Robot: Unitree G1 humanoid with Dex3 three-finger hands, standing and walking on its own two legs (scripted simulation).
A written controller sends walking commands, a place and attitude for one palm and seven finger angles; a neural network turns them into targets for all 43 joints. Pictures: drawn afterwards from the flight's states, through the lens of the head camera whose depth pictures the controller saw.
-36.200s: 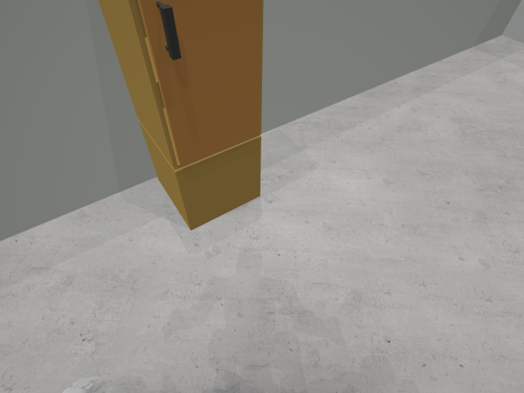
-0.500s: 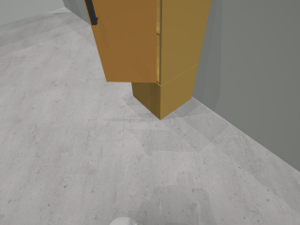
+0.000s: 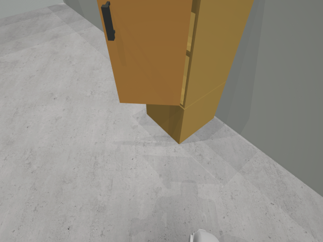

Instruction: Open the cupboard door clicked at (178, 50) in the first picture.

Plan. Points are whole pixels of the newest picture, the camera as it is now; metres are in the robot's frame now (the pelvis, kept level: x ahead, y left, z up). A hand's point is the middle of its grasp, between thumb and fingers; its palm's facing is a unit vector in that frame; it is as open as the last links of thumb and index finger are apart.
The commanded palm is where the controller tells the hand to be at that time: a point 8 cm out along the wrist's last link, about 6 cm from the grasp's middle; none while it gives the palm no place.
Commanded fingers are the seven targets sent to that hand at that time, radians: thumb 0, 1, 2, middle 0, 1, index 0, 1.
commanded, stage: take the last steps up to it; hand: left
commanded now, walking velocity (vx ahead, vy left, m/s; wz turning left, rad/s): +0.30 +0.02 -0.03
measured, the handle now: (109, 21) +0.83 +0.26 +0.13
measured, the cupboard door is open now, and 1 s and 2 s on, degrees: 46 46 46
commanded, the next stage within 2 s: come to a stop and stand still in 0.44 s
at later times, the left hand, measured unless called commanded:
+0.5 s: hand (101, 220) +0.20 +0.20 -0.18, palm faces +0.07 -0.98 -0.19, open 7.2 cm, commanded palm none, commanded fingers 0.00 0.90 0.90 -0.20 -0.30 -0.20 -0.30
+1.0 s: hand (113, 166) +0.37 +0.20 -0.17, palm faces -0.03 -0.97 -0.26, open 7.4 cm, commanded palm none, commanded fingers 0.00 0.90 0.90 -0.20 -0.30 -0.20 -0.30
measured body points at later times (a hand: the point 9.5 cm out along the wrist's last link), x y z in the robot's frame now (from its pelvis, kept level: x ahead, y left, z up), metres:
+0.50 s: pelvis +0.19 +0.01 -0.01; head +0.22 +0.02 +0.44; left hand +0.20 +0.25 -0.17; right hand +0.23 -0.23 -0.15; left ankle +0.27 +0.13 -0.73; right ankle +0.14 -0.12 -0.74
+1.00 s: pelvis +0.27 +0.00 -0.01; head +0.31 -0.01 +0.43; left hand +0.37 +0.25 -0.15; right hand +0.29 -0.24 -0.17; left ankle +0.28 +0.13 -0.74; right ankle +0.25 -0.12 -0.74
